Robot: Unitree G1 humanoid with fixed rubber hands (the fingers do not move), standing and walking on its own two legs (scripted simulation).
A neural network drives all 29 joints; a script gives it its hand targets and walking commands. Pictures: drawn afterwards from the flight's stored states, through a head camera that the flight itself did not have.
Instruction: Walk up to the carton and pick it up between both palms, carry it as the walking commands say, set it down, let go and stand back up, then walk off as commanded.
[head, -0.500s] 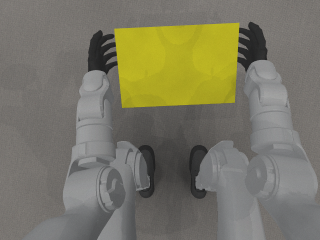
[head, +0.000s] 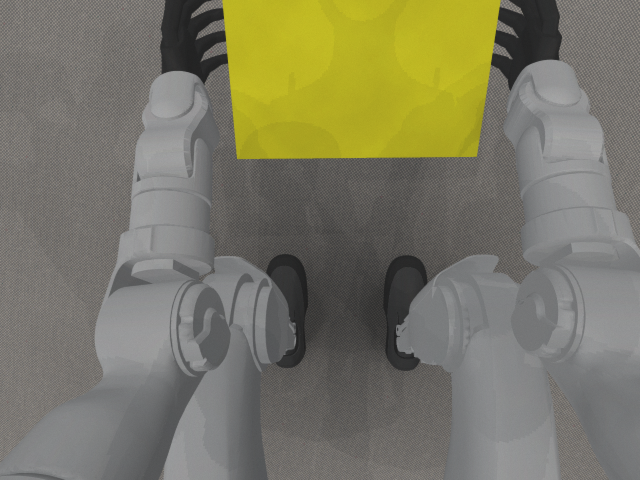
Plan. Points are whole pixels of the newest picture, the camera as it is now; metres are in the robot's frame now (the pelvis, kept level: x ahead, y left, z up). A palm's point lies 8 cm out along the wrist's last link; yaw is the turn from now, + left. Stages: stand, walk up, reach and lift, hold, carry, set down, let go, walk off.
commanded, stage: set down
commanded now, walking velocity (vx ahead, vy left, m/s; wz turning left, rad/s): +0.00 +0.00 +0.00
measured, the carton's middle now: (350, 74) +0.53 -0.01 -0.26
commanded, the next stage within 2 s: none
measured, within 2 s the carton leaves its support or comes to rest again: neither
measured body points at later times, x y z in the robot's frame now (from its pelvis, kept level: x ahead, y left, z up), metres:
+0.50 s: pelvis +0.00 +0.00 -0.02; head +0.35 -0.01 +0.26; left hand +0.53 +0.16 -0.18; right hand +0.52 -0.19 -0.20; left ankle +0.13 +0.11 -0.38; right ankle +0.12 -0.10 -0.38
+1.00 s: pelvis +0.00 +0.00 -0.02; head +0.36 -0.01 +0.25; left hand +0.53 +0.18 -0.19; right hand +0.53 -0.18 -0.21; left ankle +0.13 +0.11 -0.38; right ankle +0.12 -0.10 -0.38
